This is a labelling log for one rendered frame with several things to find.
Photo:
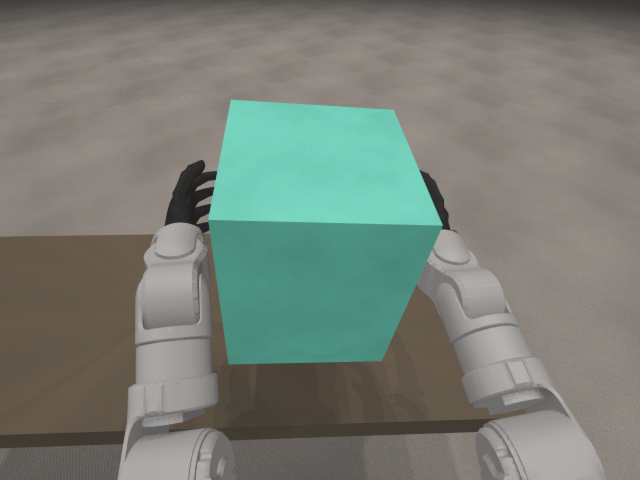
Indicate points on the left robot upper arm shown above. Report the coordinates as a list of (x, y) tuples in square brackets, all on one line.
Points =
[(198, 454)]

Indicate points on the robot left forearm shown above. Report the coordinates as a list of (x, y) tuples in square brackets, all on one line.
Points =
[(173, 327)]

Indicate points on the carton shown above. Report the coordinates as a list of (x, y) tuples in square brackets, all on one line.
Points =
[(321, 225)]

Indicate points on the robot right hand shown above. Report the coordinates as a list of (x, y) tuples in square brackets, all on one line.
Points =
[(437, 199)]

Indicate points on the right robot upper arm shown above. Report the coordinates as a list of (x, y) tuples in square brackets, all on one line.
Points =
[(542, 445)]

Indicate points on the robot left hand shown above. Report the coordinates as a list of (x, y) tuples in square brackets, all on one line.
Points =
[(182, 207)]

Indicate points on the robot right forearm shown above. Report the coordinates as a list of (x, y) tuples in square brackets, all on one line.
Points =
[(500, 372)]

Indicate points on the table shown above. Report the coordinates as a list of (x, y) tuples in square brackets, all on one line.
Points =
[(68, 357)]

